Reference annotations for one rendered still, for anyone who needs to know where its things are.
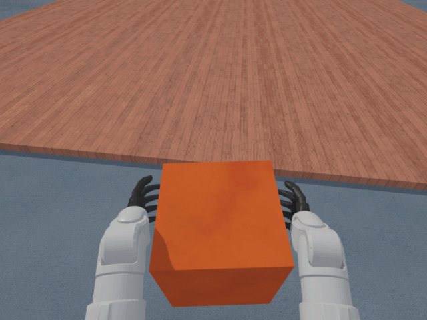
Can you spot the left robot hand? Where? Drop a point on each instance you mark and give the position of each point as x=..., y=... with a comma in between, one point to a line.
x=138, y=196

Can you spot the robot left forearm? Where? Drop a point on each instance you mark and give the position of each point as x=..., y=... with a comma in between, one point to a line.
x=118, y=292

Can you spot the robot right forearm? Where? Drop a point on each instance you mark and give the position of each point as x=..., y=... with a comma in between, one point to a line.
x=322, y=270

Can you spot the right robot hand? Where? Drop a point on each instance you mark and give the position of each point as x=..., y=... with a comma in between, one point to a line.
x=297, y=198

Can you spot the carton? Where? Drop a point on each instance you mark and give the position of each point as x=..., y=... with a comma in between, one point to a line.
x=220, y=237

